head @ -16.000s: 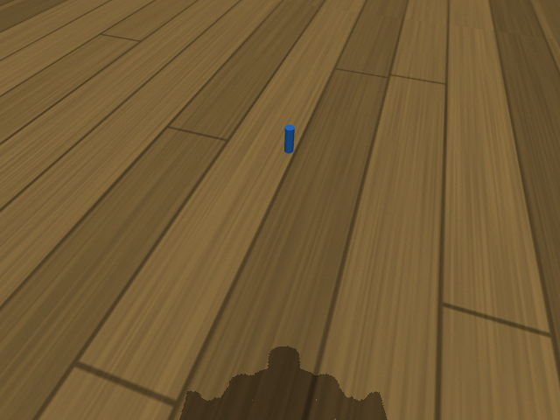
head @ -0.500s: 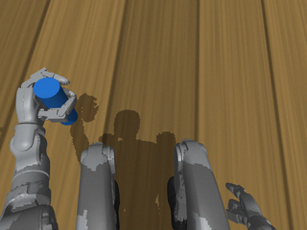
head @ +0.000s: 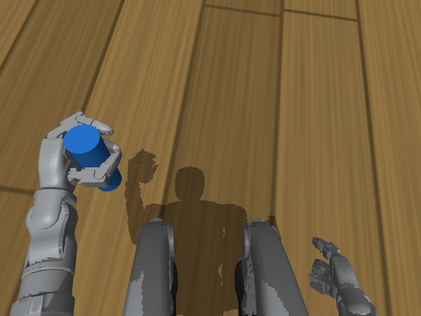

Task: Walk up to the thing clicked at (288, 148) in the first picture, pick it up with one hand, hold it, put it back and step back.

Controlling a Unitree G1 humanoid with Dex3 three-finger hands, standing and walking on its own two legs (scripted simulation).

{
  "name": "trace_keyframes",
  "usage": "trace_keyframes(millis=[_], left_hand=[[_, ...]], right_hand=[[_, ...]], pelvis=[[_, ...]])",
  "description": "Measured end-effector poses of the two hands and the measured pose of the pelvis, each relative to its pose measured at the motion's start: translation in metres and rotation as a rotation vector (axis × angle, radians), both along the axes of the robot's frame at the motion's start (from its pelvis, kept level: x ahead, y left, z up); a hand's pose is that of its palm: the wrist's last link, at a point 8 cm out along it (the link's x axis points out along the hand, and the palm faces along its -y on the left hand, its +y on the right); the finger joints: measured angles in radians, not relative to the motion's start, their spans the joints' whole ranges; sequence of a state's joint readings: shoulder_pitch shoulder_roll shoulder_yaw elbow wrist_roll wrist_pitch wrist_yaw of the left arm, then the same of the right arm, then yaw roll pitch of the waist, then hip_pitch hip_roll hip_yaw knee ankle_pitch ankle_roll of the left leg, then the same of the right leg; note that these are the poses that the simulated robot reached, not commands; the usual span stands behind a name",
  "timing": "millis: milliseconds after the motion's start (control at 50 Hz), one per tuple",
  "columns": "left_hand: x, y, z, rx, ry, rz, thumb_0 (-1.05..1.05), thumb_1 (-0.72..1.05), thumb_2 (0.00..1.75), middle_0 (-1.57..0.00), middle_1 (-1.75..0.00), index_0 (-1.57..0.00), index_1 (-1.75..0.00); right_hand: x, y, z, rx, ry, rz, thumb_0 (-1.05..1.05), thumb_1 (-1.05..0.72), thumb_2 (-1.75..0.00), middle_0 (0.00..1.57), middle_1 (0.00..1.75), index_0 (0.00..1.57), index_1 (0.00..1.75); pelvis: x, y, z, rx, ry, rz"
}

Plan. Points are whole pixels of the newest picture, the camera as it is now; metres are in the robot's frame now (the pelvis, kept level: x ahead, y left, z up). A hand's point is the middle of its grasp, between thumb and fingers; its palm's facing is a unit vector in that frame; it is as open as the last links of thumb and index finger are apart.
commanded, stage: lift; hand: left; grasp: from the side
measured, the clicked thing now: (97, 162) +0.38 +0.21 -0.01
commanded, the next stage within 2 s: hold in 1.26 s
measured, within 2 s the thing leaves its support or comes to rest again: neither
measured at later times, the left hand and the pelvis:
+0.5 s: hand (58, 115) +0.37 +0.19 +0.16, palm faces +0.05 -1.00 -0.02, open 7.1 cm; pelvis +0.03 +0.00 +0.13, yaw +2 degrees
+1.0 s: hand (37, 69) +0.38 +0.18 +0.23, palm faces +0.04 -1.00 +0.00, open 7.1 cm; pelvis +0.05 +0.00 +0.19, yaw +2 degrees
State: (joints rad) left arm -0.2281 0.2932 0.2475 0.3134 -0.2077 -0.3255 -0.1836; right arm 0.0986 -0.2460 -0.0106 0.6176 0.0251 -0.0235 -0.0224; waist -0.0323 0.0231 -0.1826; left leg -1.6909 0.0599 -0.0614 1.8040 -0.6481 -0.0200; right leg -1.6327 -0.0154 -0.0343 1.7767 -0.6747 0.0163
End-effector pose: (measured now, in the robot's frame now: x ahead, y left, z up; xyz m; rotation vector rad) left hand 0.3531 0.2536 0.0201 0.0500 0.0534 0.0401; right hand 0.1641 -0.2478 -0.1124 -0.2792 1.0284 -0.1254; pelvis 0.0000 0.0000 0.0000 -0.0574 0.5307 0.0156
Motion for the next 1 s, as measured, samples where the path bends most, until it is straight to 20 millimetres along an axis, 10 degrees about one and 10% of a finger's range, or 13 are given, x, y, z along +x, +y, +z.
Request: trace_keyframes(millis=[420, 1000], left_hand=[[-0.008, -0.005, 0.131, -0.023, 0.009, 0.013, 0.01, -0.01, 1.11, -0.93, -1.09, -0.88, -1.06], [0.001, -0.020, 0.210, -0.051, -0.008, 0.003, 0.01, -0.01, 1.11, -0.93, -1.09, -0.88, -1.06]], right_hand=[[0.014, 0.006, 0.132, 0.008, -0.095, -0.004, 0.01, -0.88, -0.89, 0.21, 0.30, 0.20, 0.30], [0.013, 0.006, 0.199, 0.020, -0.080, -0.020, 0.01, -0.89, -0.89, 0.21, 0.30, 0.20, 0.30]], pelvis=[[0.028, 0.001, 0.117, 0.013, -0.171, 0.028], [0.050, -0.002, 0.187, 0.040, -0.322, 0.024]])
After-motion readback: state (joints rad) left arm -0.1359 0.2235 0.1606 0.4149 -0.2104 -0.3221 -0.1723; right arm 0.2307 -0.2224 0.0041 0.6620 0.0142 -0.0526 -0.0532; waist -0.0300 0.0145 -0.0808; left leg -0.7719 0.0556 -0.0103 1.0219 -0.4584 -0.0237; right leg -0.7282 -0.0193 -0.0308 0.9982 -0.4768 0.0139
